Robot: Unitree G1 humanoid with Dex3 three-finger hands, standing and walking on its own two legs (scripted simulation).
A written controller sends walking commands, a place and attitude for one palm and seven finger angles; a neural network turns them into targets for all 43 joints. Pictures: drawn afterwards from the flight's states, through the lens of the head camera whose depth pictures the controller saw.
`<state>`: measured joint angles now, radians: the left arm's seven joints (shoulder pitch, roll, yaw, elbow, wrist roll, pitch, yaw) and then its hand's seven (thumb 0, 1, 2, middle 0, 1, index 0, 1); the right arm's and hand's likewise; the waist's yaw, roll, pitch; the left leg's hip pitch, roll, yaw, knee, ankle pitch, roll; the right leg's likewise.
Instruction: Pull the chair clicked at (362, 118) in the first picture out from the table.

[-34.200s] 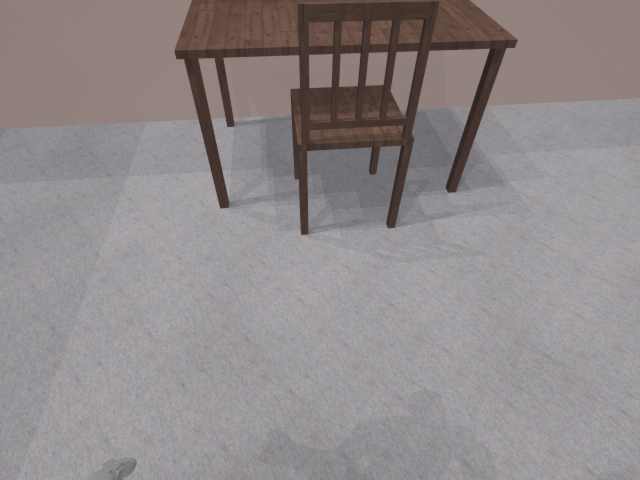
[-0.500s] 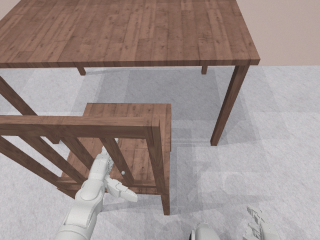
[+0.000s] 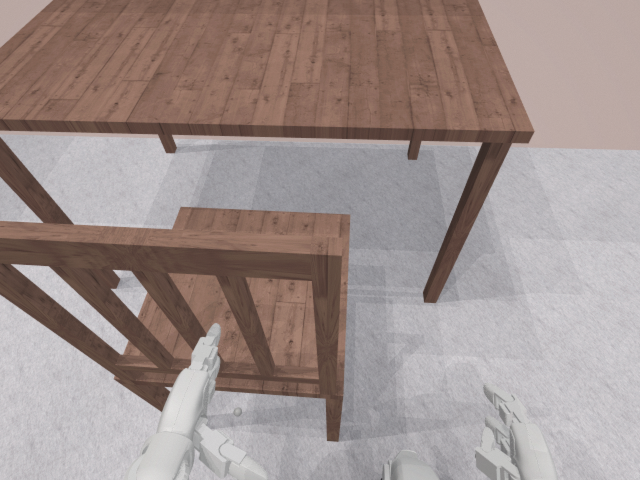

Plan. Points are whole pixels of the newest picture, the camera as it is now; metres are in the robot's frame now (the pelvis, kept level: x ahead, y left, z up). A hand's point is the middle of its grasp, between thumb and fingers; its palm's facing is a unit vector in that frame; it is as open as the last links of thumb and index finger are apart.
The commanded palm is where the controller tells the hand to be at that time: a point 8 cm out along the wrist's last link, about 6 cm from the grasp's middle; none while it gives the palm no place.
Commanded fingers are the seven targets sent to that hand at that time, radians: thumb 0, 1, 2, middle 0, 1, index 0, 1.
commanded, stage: draw the fingers out of the gap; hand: left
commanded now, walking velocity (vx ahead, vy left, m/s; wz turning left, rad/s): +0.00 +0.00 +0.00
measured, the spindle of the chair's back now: (189, 327) +0.32 +0.19 -0.01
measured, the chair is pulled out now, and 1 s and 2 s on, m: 0.23 0.23 0.23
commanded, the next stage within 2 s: draw the hand back to the body in 0.36 s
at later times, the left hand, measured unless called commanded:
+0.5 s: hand (224, 472) +0.15 +0.11 -0.02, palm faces -0.10 -0.98 -0.14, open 17.5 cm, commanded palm +0.13 +0.17 +0.01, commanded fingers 0.00 -0.55 0.20 0.00 0.00 0.00 0.00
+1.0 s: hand (147, 443) +0.16 +0.16 +0.09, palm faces +0.01 -0.99 -0.14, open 17.4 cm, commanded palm +0.13 +0.23 +0.10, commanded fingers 0.00 -0.30 0.32 -0.04 -0.05 -0.04 -0.05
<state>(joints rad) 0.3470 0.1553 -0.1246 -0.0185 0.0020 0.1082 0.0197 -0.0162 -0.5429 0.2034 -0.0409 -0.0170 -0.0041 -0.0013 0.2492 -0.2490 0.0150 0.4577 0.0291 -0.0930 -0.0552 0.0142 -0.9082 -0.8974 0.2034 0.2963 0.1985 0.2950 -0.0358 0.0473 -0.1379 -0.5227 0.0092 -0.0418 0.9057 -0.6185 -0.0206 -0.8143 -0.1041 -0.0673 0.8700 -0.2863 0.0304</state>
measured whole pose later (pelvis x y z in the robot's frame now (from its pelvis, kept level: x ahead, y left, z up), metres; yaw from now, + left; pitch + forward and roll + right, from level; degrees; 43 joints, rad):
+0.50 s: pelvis +0.00 +0.02 -0.02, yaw +0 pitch +14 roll -2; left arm 0.69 0.15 -0.22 -0.31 0.08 0.14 0.05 -0.02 -0.54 0.20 -0.01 0.00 0.00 0.00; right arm 0.28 -0.22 0.02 0.37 0.02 -0.11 -0.07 0.02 -0.91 -0.90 0.20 0.30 0.20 0.30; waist -0.02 0.05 -0.18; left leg -0.58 0.00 -0.05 1.02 -0.69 0.00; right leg -0.87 -0.12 -0.06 0.96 -0.33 0.05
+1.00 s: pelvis -0.01 +0.00 -0.01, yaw +1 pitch +12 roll -1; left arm 0.69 0.25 0.07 -0.45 -0.22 -0.22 -0.12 -0.02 -0.52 0.22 -0.01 -0.01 -0.01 -0.01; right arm 0.24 -0.21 -0.01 0.46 0.08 -0.18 -0.07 0.02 -0.91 -0.90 0.20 0.30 0.20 0.30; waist 0.01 0.07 -0.14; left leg -0.56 0.01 -0.06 1.02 -0.67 -0.02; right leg -0.84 -0.11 -0.08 0.95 -0.31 0.03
